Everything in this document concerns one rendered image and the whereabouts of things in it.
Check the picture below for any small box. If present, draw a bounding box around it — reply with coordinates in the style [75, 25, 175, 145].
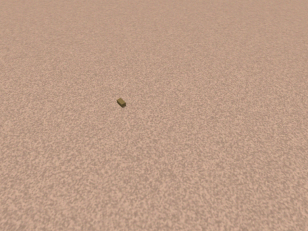
[117, 98, 126, 107]

